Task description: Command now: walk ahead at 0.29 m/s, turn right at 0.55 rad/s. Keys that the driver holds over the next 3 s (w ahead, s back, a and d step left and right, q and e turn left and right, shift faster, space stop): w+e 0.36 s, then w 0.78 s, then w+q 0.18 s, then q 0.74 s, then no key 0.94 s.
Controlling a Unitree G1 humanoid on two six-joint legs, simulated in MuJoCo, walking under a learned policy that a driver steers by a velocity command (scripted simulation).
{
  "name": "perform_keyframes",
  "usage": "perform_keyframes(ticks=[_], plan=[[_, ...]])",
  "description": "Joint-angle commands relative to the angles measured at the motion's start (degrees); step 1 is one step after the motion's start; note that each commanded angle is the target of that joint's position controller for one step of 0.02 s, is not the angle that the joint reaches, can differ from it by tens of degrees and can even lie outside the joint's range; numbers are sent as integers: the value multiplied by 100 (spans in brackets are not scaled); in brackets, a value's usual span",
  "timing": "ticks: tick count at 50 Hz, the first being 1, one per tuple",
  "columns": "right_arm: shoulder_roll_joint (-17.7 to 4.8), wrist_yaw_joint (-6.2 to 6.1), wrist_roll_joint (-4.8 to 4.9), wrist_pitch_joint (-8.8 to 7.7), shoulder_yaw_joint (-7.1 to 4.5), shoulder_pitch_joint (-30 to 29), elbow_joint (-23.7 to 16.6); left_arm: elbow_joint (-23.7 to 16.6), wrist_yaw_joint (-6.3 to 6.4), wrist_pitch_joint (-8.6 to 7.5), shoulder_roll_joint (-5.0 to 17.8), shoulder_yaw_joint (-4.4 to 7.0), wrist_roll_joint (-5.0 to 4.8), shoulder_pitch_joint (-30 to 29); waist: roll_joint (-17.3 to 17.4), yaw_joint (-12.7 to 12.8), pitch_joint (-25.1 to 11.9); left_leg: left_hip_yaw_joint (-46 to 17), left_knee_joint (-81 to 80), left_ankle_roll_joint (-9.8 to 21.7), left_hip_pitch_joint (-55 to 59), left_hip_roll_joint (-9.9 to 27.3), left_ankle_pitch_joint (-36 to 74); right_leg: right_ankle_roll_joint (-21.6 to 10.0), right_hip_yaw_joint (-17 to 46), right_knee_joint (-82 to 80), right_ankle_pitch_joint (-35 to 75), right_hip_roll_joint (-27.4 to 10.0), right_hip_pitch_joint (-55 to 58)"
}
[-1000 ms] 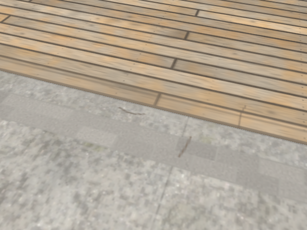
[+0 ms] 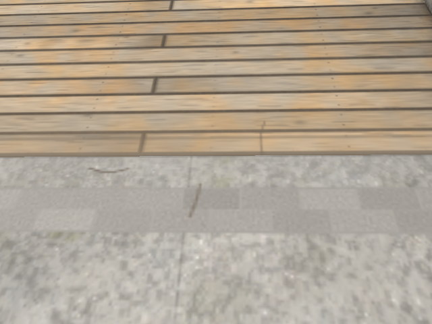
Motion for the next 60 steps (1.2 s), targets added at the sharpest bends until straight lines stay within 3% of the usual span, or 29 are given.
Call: perform_keyframes(ticks=[1, 7, 12, 14, 16, 17, 18, 19, 20, 21, 22, 23, 24, 26, 28, 33, 36, 39, 41, 42, 43, 44, 45, 46, 47, 48, 50, 53, 60], plan=[[-399, 48, -12, -99, -75, -299, -401, -181, -27, -177, 827, 190, -27, 424, -449, 74, 126, -178, -334, -96, -1162, 97, 403, -734, 2062, -1329, -1145, -1430, 983], [-445, 74, 21, -144, -54, -955, -824, -221, -71, -252, 984, 248, 8, 720, -627, 309, 259, -207, -1164, -300, -1271, 65, 633, -864, 2290, -1333, -1087, -1433, 938], [-481, 116, 71, -240, 1, -1381, -1190, -329, -101, -310, 1098, 302, 47, 760, -689, 415, 322, -224, -1809, -252, -857, -47, 536, -871, 2440, -1015, -731, -1346, 725], [-519, 124, 96, -291, 17, -1333, -1311, -414, -111, -330, 1156, 327, 61, 660, -757, 328, 301, -240, -2155, -184, -345, -130, 373, -783, 2548, -797, -471, -1298, 521], [-582, 92, 141, -358, 5, -781, -1269, -552, -110, -344, 1246, 356, 56, 315, -780, -37, 191, -189, -2685, -101, 910, -270, 356, -537, 2563, -457, 51, -1158, -70], [-632, 42, 142, -404, -23, -289, -1148, -600, -109, -353, 1254, 359, 38, 171, -618, -320, 58, -98, -3089, -54, 1802, -347, 539, -364, 2456, -65, 206, -938, -440], [-914, -45, 85, -471, -113, 314, -1021, -639, -125, -406, 1099, 318, 2, 160, -245, -574, -269, -382, -3257, 51, 2890, -20, 381, -161, 2116, 767, 206, -570, -936], [-1426, -136, -55, -510, -219, 1194, -962, -767, -142, -471, 582, 169, -35, 207, 847, -868, -939, -1890, -3783, 319, 3867, 1437, -1165, 40, 1202, 2552, -754, -41, -1420], [-1881, -164, -79, -423, -313, 1314, -881, -953, -151, -456, 531, 150, -87, 498, 1926, -523, -1032, -4498, -4707, 900, 4160, 2308, -2326, 137, 558, 3687, -2220, 505, -2722], [-1363, -118, -71, -376, -247, 912, -944, -724, -130, -363, 820, 151, 51, 647, 908, -243, -307, -4308, -4620, 1058, 3446, 2263, -2818, 80, 598, 4370, -1741, -158, -2966], [-867, -53, 13, -389, -124, 606, -1030, -655, -203, -346, 801, 135, 121, 395, 217, -200, 157, -3482, -4590, 993, 2868, 1905, -2254, 85, 571, 4379, -1206, -321, -2856], [-627, -12, 18, -421, -49, 484, -1007, -668, -259, -348, 671, 105, 122, 194, 38, -146, 368, -2639, -4647, 907, 2490, 1577, -1186, 146, 542, 4165, -871, -465, -2683], [-531, -12, 13, -464, -2, 541, -946, -710, -300, -324, 650, 99, 169, 45, 241, -126, 352, -2100, -4674, 835, 2401, 1336, -399, 211, 485, 4006, -709, -542, -2573], [-557, 19, 43, -562, 7, 837, -769, -730, -362, -258, 667, 84, 201, -33, 544, -115, 173, -1442, -4587, 808, 2516, 1075, 1182, 304, 359, 4020, -484, -458, -2510], [-584, 57, 112, -636, 0, 1119, -619, -826, -384, -226, 671, 65, 194, -299, 521, -97, 93, -1121, -4509, 897, 2743, 1084, 2299, 366, 279, 3976, -334, -453, -2767], [-524, 72, 162, -600, 37, 1440, -393, -1265, -477, -239, 429, -142, 196, -1627, 478, -257, 336, -407, -4708, 928, 2531, 846, 3102, 501, -449, 2507, 488, -679, -2680], [-709, 63, 157, -584, 8, 1743, -220, -1428, -488, -247, 380, -233, 137, -2168, 527, -386, 427, -296, -4717, 890, 2517, 932, 3418, 380, -759, 1540, 657, -620, -2023], [-845, 26, 155, -530, -5, 1846, -79, -1384, -385, -265, 562, -193, 141, -2026, 498, -208, 341, -241, -4193, 838, 2971, 1148, 4734, 99, -833, 1098, 365, -423, -1459], [-901, 1, 172, -457, 1, 1841, -7, -1001, -281, -325, 749, -94, 178, -943, 406, 292, -267, -12, -2803, 695, 3025, 998, 5725, -156, -949, 584, 372, -107, -61], [-839, -5, 203, -434, 34, 1849, -39, -750, -215, -385, 976, -6, 265, -120, 319, 608, -743, 109, -1703, 612, 2264, 830, 4831, -332, -594, 533, 416, -459, 1275], [-392, 28, 278, -431, 154, 1968, -320, -672, -132, -406, 1527, 126, 394, 674, -623, 752, -1557, 408, 231, 448, 765, 383, 2215, -744, 1373, 434, -235, -2135, 2852], [-383, 12, 326, -399, 108, 2348, -283, -607, -148, -329, 1638, 186, 194, 692, -1383, 508, -2094, 139, 1799, 370, -376, -448, -1281, -1302, 3676, -324, -135, -3080, 3288], [-801, -11, 176, -364, -7, 1814, -346, -659, -168, -285, 1340, 129, 27, 152, -547, 363, -1168, -276, 1936, 442, -869, -47, -859, -1119, 2951, -431, -299, -2708, 2570], [-641, 32, 163, -407, 31, 1441, -452, -691, -174, -317, 1018, 37, 13, -283, -460, 221, -441, -279, 1673, 458, -900, 138, -450, -998, 2209, -648, -30, -2451, 1732], [-521, 59, 160, -403, 49, 1368, -431, -660, -182, -359, 798, -23, 44, -491, -350, 20, -48, -243, 1278, 450, -690, 326, -229, -785, 1672, -871, 362, -2141, 1110], [-493, 85, 72, -335, 41, 1380, -412, -592, -163, -406, 700, -56, 31, -528, -425, -140, 128, -233, 1001, 398, -444, 426, -155, -643, 1294, -997, 671, -1908, 687], [-336, 163, -4, -201, 63, 1542, -309, -470, -155, -498, 665, -70, 23, -415, -437, -292, 130, -132, 778, 303, -121, 440, -31, -599, 909, -1211, 1071, -1724, 372], [-335, 233, -21, -125, 40, 1012, -458, -272, -158, -582, 801, -36, -40, -116, -411, -292, 332, 9, 380, 170, -600, 553, 448, -656, 571, -1522, 1245, -1626, 425], [-212, 266, 83, -156, 148, -496, -901, 53, -141, -591, 815, -78, -1, 515, -421, 55, 547, 325, -1434, 146, -854, 388, 1742, -418, -210, -1576, 2225, -1454, 963]])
